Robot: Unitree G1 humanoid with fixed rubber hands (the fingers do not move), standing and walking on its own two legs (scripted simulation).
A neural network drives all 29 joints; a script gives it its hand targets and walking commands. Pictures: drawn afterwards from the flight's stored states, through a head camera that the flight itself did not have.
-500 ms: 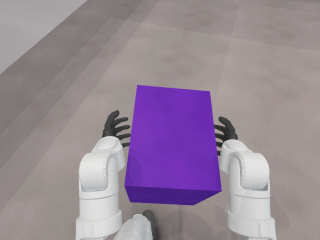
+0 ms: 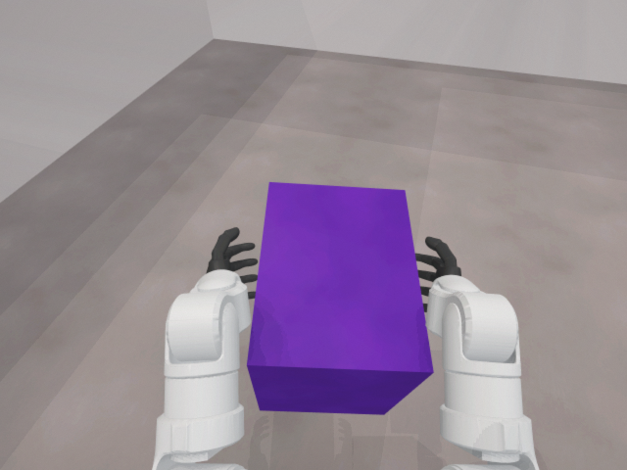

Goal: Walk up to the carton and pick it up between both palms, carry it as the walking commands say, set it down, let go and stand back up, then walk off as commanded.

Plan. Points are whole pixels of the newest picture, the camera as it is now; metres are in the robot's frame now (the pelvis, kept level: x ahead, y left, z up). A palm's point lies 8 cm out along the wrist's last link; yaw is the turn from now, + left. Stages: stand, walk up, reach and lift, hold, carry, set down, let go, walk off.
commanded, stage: carry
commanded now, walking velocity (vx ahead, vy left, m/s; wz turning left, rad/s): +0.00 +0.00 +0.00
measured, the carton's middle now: (329, 304) +0.34 +0.01 +0.02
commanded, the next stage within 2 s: none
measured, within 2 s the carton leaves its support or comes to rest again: neither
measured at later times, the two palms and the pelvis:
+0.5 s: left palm (243, 288) +0.32 +0.12 +0.07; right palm (447, 291) +0.32 -0.14 +0.07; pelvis +0.02 -0.01 -0.01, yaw -1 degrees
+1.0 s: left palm (238, 316) +0.28 +0.12 +0.08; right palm (457, 322) +0.27 -0.14 +0.08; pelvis -0.02 -0.01 -0.01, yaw +0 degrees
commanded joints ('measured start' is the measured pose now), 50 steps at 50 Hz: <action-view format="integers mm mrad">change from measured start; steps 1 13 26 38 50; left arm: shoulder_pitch -405 -565 -472 -589 -640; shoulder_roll -1042 -1058 -1050 -1047 -1020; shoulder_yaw -661 -647 -691 -658 -508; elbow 139 33 -16 49 247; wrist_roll -419 -434 -447 -433 -338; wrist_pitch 38 -27 -17 -15 -139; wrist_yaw -408 -391 -390 -396 -400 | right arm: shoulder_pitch -480 -576 -538 -550 -617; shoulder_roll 966 1025 976 1003 999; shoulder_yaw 637 630 646 602 490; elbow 15 18 -102 61 223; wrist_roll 411 452 437 420 334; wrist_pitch -6 -45 -49 -44 -174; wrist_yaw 364 366 353 368 376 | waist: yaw -10 -9 -13 -14 -7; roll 2 -48 -65 19 20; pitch -379 -410 -441 -299 -298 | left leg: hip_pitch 158 110 144 112 87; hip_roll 126 90 123 144 145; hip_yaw -104 -57 -107 -144 -160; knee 91 100 107 20 -1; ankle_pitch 646 445 433 181 151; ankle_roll -11 -20 -3 -3 -9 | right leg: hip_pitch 128 194 183 7 4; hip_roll -149 -157 -154 -124 -116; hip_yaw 117 108 118 126 118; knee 75 106 85 -29 -40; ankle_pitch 763 971 823 203 175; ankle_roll -3 -19 -33 -19 -17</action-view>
